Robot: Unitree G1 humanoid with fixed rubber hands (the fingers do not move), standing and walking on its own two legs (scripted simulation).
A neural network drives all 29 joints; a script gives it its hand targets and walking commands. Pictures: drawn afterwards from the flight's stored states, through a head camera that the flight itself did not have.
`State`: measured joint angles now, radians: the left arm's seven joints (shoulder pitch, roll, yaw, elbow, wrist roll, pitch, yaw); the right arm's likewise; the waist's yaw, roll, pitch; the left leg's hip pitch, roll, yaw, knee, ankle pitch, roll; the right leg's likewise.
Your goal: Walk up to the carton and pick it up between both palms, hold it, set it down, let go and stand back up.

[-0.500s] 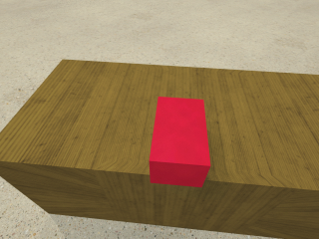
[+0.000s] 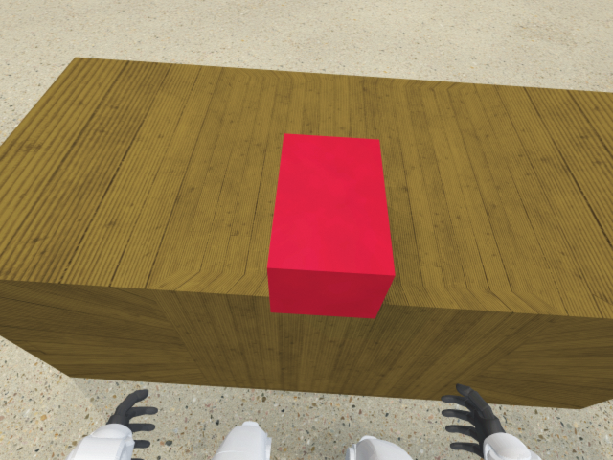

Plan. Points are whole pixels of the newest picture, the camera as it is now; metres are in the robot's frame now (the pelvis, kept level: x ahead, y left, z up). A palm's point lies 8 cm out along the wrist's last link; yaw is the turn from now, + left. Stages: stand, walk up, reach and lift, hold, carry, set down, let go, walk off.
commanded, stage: reach and lift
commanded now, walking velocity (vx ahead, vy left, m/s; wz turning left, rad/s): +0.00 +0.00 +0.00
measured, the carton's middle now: (327, 222) +0.49 +0.00 -0.03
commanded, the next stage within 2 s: none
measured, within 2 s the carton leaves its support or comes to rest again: neither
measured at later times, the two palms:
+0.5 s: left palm (134, 426) +0.17 +0.23 -0.06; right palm (490, 447) +0.16 -0.21 -0.06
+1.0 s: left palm (147, 395) +0.20 +0.22 -0.03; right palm (485, 422) +0.19 -0.19 -0.02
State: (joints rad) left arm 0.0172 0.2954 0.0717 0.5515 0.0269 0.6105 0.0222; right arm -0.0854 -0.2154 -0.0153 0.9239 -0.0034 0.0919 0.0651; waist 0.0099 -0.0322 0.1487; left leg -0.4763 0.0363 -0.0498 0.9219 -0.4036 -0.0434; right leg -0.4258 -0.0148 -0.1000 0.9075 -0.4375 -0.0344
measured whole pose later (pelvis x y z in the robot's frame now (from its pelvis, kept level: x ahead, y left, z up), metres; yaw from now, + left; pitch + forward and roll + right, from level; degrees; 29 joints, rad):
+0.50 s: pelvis +0.01 -0.01 +0.04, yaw -2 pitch -4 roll +0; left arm 0.14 0.24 0.09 0.47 -0.01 0.32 0.00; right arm 0.12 -0.09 0.00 0.72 -0.03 -0.12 -0.02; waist 0.03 -0.06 0.17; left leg -0.26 0.06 -0.01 0.58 -0.26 -0.06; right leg -0.25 0.01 -0.07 0.61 -0.31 -0.04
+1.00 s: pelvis +0.04 +0.01 +0.05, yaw -3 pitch -5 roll +0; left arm 0.23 0.16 0.00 0.50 -0.02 0.04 0.05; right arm 0.20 -0.09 -0.03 0.73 0.01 -0.26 0.01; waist 0.05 -0.05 0.08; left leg -0.10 0.04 0.03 0.44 -0.24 -0.03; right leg -0.07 0.00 -0.04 0.41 -0.24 -0.01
